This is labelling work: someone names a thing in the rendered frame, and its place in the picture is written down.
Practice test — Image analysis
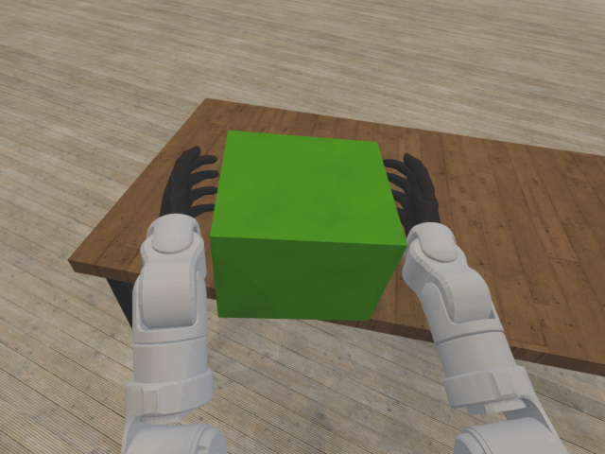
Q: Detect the robot left forearm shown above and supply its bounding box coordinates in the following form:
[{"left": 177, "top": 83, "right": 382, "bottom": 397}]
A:
[{"left": 121, "top": 214, "right": 214, "bottom": 454}]

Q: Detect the robot right forearm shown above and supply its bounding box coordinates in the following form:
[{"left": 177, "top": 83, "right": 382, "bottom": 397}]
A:
[{"left": 402, "top": 222, "right": 568, "bottom": 454}]

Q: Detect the left robot hand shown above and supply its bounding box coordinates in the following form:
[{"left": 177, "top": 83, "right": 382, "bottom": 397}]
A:
[{"left": 160, "top": 146, "right": 219, "bottom": 218}]

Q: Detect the robot left upper arm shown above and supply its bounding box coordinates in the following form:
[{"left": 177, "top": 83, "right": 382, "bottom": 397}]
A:
[{"left": 126, "top": 424, "right": 227, "bottom": 454}]

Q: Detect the carton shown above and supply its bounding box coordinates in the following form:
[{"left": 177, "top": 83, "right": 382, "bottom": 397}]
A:
[{"left": 210, "top": 131, "right": 407, "bottom": 321}]

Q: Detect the robot right upper arm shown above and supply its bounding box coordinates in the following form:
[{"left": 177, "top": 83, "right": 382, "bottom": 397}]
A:
[{"left": 454, "top": 417, "right": 565, "bottom": 454}]

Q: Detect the right robot hand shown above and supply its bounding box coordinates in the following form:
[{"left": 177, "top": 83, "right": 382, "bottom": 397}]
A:
[{"left": 383, "top": 153, "right": 441, "bottom": 237}]

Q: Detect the table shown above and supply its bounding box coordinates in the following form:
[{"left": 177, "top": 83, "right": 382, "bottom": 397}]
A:
[{"left": 67, "top": 98, "right": 605, "bottom": 376}]

